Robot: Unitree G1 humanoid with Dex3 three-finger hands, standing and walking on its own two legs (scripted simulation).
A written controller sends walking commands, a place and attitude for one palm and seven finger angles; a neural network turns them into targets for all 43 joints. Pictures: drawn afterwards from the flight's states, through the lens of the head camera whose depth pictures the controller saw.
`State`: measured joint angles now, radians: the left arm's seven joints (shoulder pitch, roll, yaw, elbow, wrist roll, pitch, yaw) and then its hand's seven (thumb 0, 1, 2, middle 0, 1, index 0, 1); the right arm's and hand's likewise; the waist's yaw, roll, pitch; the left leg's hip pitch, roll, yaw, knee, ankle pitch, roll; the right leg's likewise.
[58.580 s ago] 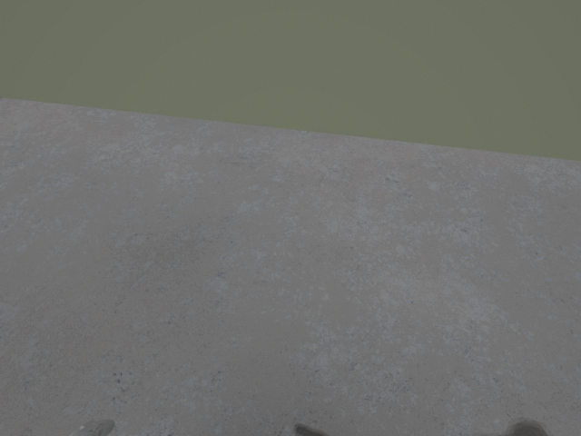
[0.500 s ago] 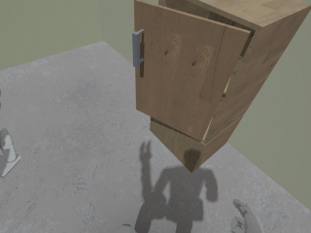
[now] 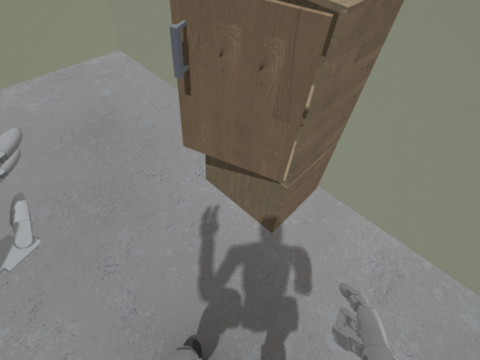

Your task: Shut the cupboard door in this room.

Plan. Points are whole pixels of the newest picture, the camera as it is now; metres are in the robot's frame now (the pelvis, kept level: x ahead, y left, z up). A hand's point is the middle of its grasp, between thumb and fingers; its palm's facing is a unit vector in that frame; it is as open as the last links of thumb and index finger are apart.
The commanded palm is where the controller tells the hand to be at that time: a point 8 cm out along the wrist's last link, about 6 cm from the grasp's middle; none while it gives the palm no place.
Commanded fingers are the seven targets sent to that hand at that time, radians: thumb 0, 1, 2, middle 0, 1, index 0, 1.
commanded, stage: stop stepping back and stand still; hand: left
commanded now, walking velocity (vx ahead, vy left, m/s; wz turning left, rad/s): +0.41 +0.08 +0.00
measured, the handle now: (181, 50) +0.89 +0.20 +0.06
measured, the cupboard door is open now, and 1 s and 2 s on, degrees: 20 20 20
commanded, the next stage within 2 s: let the arm hang, fingers relaxed in 1.22 s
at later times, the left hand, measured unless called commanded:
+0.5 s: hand out of the picture +0.14 +0.29 +0.19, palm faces +0.40 -0.80 -0.45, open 7.5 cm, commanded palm +0.10 +0.33 +0.19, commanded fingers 0.00 0.90 0.90 -0.20 -0.30 -0.20 -0.30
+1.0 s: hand out of the picture +0.18 +0.31 +0.17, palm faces +0.43 -0.77 -0.47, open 7.5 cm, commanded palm +0.12 +0.35 +0.19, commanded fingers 0.00 0.90 0.90 -0.20 -0.30 -0.20 -0.30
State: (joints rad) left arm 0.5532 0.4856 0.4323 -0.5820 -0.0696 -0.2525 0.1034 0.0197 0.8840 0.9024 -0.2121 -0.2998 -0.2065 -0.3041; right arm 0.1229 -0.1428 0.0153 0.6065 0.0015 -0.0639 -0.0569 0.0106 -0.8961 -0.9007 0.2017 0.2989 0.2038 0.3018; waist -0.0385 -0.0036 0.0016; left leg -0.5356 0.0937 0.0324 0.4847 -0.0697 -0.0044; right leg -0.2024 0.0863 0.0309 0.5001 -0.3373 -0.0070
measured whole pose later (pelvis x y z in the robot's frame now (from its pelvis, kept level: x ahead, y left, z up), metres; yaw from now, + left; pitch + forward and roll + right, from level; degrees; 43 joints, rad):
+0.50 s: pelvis -0.05 +0.04 +0.01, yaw -2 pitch -1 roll -1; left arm 0.59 0.47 0.42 -0.53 -0.05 -0.17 0.16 0.02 0.88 0.90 -0.22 -0.30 -0.21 -0.30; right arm 0.27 -0.16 0.03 0.66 -0.02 -0.05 -0.06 0.01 -0.90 -0.90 0.20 0.30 0.20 0.30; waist -0.01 -0.02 -0.08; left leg -0.49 -0.01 0.01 0.81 -0.34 -0.02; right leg -0.20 0.07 -0.03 0.49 -0.29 -0.08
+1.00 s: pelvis -0.02 +0.05 +0.01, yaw +0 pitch +1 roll -1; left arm 0.57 0.41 0.41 -0.46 -0.05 -0.17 0.17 0.02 0.88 0.90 -0.21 -0.30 -0.21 -0.30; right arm 0.23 -0.19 0.02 0.64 0.01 -0.06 -0.06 0.01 -0.90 -0.90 0.20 0.30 0.20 0.30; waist -0.02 0.01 -0.03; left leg -0.30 0.05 0.04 0.54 -0.26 -0.02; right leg -0.21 0.04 -0.04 0.50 -0.31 -0.05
